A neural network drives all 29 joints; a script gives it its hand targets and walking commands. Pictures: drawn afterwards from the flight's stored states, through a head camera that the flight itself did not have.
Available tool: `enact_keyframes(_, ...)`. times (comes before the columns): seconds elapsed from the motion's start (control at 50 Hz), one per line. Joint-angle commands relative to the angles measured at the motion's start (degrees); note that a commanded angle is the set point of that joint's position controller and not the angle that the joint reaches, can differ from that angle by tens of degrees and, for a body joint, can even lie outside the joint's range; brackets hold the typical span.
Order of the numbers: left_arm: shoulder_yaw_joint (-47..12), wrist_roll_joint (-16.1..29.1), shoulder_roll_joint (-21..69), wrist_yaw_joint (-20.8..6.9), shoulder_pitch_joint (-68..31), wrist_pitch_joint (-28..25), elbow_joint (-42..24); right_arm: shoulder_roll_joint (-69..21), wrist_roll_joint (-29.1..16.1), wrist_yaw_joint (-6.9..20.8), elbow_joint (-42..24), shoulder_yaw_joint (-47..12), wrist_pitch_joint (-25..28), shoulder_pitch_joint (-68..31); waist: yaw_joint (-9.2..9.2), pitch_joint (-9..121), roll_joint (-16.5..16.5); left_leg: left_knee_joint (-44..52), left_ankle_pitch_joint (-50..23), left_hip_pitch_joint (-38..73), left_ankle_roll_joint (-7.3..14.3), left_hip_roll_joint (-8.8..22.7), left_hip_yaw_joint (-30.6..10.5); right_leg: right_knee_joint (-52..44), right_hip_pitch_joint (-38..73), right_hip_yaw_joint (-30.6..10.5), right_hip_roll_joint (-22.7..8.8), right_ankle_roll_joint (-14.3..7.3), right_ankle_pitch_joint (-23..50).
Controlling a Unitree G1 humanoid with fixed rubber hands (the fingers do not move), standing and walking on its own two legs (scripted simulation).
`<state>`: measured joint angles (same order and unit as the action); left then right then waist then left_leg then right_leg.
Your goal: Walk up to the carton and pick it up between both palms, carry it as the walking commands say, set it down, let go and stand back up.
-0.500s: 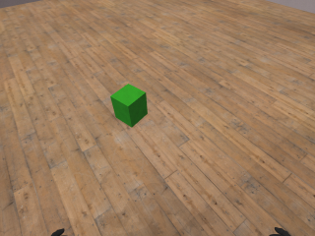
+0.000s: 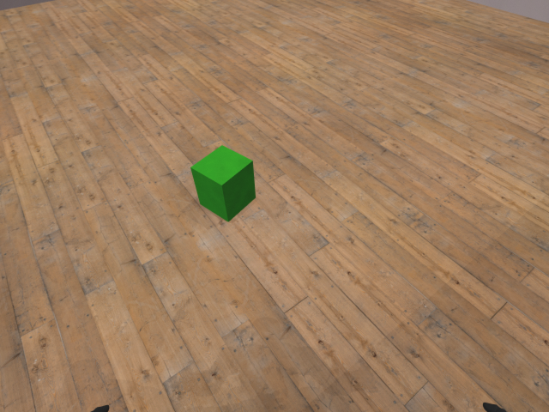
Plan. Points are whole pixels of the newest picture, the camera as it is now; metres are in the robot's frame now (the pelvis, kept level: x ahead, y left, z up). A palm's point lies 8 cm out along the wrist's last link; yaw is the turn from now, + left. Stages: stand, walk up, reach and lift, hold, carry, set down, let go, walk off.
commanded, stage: stand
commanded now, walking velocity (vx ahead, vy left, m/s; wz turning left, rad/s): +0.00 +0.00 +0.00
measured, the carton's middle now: (225, 183) +1.25 +0.29 -0.66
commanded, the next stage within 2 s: walk up in 0.44 s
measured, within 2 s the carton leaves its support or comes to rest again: neither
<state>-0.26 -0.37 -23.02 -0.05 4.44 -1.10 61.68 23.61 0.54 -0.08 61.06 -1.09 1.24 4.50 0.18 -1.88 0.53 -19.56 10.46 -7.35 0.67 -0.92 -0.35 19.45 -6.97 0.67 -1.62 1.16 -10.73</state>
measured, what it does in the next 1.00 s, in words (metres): walks ahead: left foot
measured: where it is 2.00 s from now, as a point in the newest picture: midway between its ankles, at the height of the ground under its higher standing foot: (251, 334)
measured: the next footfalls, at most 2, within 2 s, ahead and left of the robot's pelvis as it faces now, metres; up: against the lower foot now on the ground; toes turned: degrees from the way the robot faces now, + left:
left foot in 0.96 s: +0.20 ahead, +0.22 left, +0.00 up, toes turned +13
right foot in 1.42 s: +0.39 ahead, +0.00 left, +0.00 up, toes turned +7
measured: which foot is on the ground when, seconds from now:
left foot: down 0.00-0.68, up 0.70-0.94, down 0.96-1.00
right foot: down 0.00-0.96, up 0.98-1.00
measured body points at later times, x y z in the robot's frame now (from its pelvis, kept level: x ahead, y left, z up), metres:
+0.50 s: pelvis +0.01 +0.00 +0.00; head +0.01 +0.00 +0.45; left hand +0.11 +0.32 -0.12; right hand +0.12 -0.32 -0.11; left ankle +0.00 +0.11 -0.75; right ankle +0.00 -0.13 -0.75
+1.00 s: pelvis +0.08 +0.08 -0.03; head +0.08 +0.10 +0.42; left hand +0.09 +0.46 -0.13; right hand +0.26 -0.26 -0.09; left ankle +0.16 +0.21 -0.75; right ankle +0.00 -0.11 -0.72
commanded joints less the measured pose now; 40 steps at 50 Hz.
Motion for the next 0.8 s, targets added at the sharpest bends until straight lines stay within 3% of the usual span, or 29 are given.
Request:
enact_keyframes(0.0, 1.6, 0.26, -10.08, 0.29, -1.57, -0.68, -1.97, 9.7, 0.14, -0.26, -1.96, 1.91, 0.71, -1.33, -0.12, 2.57, -0.22, 3.34, -7.83, 0.13, 1.16, 7.77, -6.04, -2.03, 0.99, -4.96, -6.14, -2.63, 5.83)
enact_keyframes(0.08, 1.71, 0.01, -10.06, 0.21, -1.96, -0.44, -2.12, 9.36, -0.17, -0.31, -2.19, 1.75, 0.52, -1.92, -0.03, 3.56, -1.38, 2.67, -8.37, 0.5, 1.0, 7.64, -5.82, -2.31, 0.98, -5.04, -6.22, -2.74, 6.43)
enact_keyframes(0.12, 1.65, -0.16, -9.79, 0.23, -1.78, -0.59, -2.28, 9.47, -0.11, -0.27, -2.29, 1.84, 0.48, -2.08, 0.29, 4.26, 0.16, 2.63, -8.72, 0.96, 0.88, 7.85, -5.64, -2.1, 1.21, -4.64, -6.23, -2.61, 7.32)
enact_keyframes(0.18, 1.48, 0.04, -9.65, 0.28, -1.65, -0.33, -2.03, 9.51, 0.19, -0.17, -2.54, 1.9, 0.51, -2.49, 0.44, 2.45, -0.64, 3.27, -7.4, -0.86, 0.97, 7.76, -5.96, -2.17, 1.13, -4.68, -6.19, -2.4, 5.77)
enact_keyframes(0.2, 1.74, -0.03, -10.11, 0.3, -1.24, -0.37, -1.95, 9.45, 0.06, -0.26, -2.15, 1.76, 0.44, -1.74, 0.34, 2.47, 0.85, 3.4, -6.63, 0.24, 0.84, 7.62, -5.63, -2.73, 0.65, -4.77, -6.07, -2.41, 5.35)
enact_keyframes(0.24, 1.68, -0.04, -10.14, 0.18, -1.39, -0.32, -2.08, 9.9, -0.02, -0.34, -1.69, 1.69, 0.52, -1.29, 0.33, 3.04, -0.63, 3.12, -7.24, 0.41, 0.99, 7.7, -5.54, -2.8, 1.19, -5.06, -6.4, -2.79, 5.56)
enact_keyframes(0.26, 1.78, -0.19, -10.47, 0.34, -2.25, -0.2, -2.28, 9.55, -0.01, -0.34, -1.99, 1.99, 0.52, -1.48, -0.21, 2.19, 0.15, 3.54, -6.51, -0.13, 0.85, 7.34, -5.98, -2.36, 0.88, -5.07, -6.28, -2.72, 5.47)
enact_keyframes(0.28, 1.77, 0.12, -10.15, 0.31, -1.56, -0.22, -2.13, 9.99, 0.15, -0.34, -2.3, 2.13, 0.49, -2.1, 0.11, 2.12, -1.72, 3.33, -6.41, -0.14, 0.86, 7.87, -5.49, -2.78, 0.55, -5.28, -6.43, -2.89, 5.18)
enact_keyframes(0.34, 1.69, 0.12, -10.48, 0.3, -1.48, -0.29, -1.81, 9.32, 0.08, -0.22, -2.29, 1.99, 0.32, -2.11, 0.34, 3.79, -1.72, 3.6, -6.88, 0.38, 1.1, 7.87, -5.63, -2.74, 1.65, -5.03, -6.48, -2.81, 5.6)
enact_keyframes(0.38, 1.67, 0.05, -10.23, 0.33, -1.81, -0.4, -2.28, 9.12, -0.08, -0.25, -2.31, 1.89, 0.46, -1.57, 0.13, 4.38, 0.64, 3.95, -8.73, 1.23, 1.11, 7.89, -6.07, -2.28, 2.4, -4.81, -6.22, -2.55, 6.94)
enact_keyframes(0.44, 1.68, -0.22, -10.14, 0.37, -1.68, -0.37, -2.24, 9.51, -0.14, -0.41, -2.46, 1.94, 0.53, -2.41, -0.1, 2.84, 1.14, 3.2, -9.86, 1.7, 0.98, 7.96, -5.88, -2.8, 0.52, -4.77, -6.2, -2.58, 7.58)
enact_keyframes(0.48, 1.63, 0.26, -10.26, 0.31, -0.94, -0.37, -1.99, 10.08, 0.04, -0.34, -2.15, 1.92, 0.46, -2.1, 0.73, 3.19, -1.06, 3.16, -9.02, 1.47, 0.65, 7.86, -5.26, -2.75, 1.22, -5.01, -6.37, -2.57, 6.89)
enact_keyframes(0.5, 1.95, 0.16, -10.53, 0.25, -1.06, -0.3, -1.99, 10.08, 0.11, -0.37, -2.27, 2.13, 0.5, -1.34, -0.07, 3.02, 0.42, 3.72, -8.71, 1.2, 0.81, 7.82, -5.78, -2.62, 1.15, -4.66, -6.07, -2.62, 6.42)
enact_keyframes(0.52, 2.0, -0.05, -10.44, 0.39, -1.67, -0.2, -1.74, 9.92, 0.05, -0.31, -2.25, 2.12, 0.35, -1.96, 0.05, 1.98, -0.92, 4.12, -8.38, 0.57, 1.08, 7.82, -5.95, -2.6, 1.02, -4.64, -6.21, -2.66, 6.23)
enact_keyframes(0.6, 1.66, 0.08, -9.91, 0.29, -1.4, -0.34, -2.06, 9.65, 0.02, -0.33, -2.05, 2.1, 0.39, -1.79, 0.18, 3.37, -0.62, 3.63, -8.44, 1.33, 0.96, 8.03, -5.67, -2.95, 1.51, -4.95, -6.17, -2.5, 6.23)
enact_keyframes(0.62, 6.2, -0.87, -17.71, -1.02, 3.76, -1.66, -6.12, 15.12, 0.89, 1.71, -5.38, 5.66, 0.57, 1.67, 1.52, 9.58, 0.19, -3.7, 14.92, -3.76, 5.03, 5.06, -7.07, 2.52, 8.84, -1.27, -4.4, -4.97, -14.23)
enact_keyframes(0.64, 6.68, -1.37, -18.06, -1.11, 7.03, -1.93, -5.4, 14.6, 1.55, 2.59, -6.39, 6.0, 0.43, -0.95, 3.38, 5.75, -0.46, -8.21, 23.04, -16.24, 5.19, 4.33, -5.78, 0.52, 12.29, -7.16, -7.97, -7.96, -23.58)
enact_keyframes(0.66, 7.76, -1.61, -20.13, -1.06, 10.24, -2.17, -4.53, 12.66, 1.45, 3.07, -8.3, 5.73, 0.3, -3.79, 5.85, 2.29, 5.22, -15.95, 21.07, -28.15, 3.17, 1.48, -0.93, -5.29, 17.78, -13.87, -12.7, -10.79, -32.08)
enact_keyframes(0.68, 8.4, -1.8, -20.97, -0.89, 12.22, -2.6, -5.66, 11.64, 2.09, 3.31, -10.44, 5.62, 0.17, -6.69, 7.65, -1.2, 8.15, -27.64, 17.76, -34.0, 2.04, 2.41, -1.06, -11.47, 14.81, -21.78, -21.42, -15.04, -33.45)
enact_keyframes(0.7, 8.09, -1.52, -19.4, -1.02, 8.25, -3.05, -7.81, 11.69, 2.14, 3.57, -10.57, 5.71, 0.44, -6.72, 5.86, -5.25, 5.25, -31.25, 15.48, -34.69, 1.13, 5.44, -3.39, -11.45, 9.88, -21.05, -24.16, -16.54, -27.42)
enact_keyframes(0.72, 8.06, -1.28, -18.81, -1.16, 6.02, -3.23, -9.25, 11.82, 1.89, 4.09, -10.56, 6.12, 0.5, -4.45, 4.72, -7.91, 3.04, -30.81, 15.0, -33.55, 0.53, 6.62, -3.9, -11.61, 6.01, -19.3, -23.67, -16.31, -25.89)
enact_keyframes(0.76, 8.0, -1.72, -18.23, -1.49, 4.02, -3.6, -11.15, 13.11, 0.93, 5.57, -10.99, 7.18, 0.76, -1.67, 2.81, -7.66, 4.6, -28.1, 12.55, -28.19, -0.51, 7.03, -3.31, -12.88, 0.52, -12.51, -19.38, -14.05, -25.24)
enact_keyframes(0.78, 7.92, -1.76, -18.58, -1.99, 2.84, -3.88, -12.0, 12.73, 1.11, 6.32, -11.06, 7.39, 0.57, -0.54, 2.24, -8.26, 7.97, -25.24, 11.39, -25.18, -0.98, 7.35, -2.18, -12.89, -2.03, -9.09, -18.61, -13.25, -23.94)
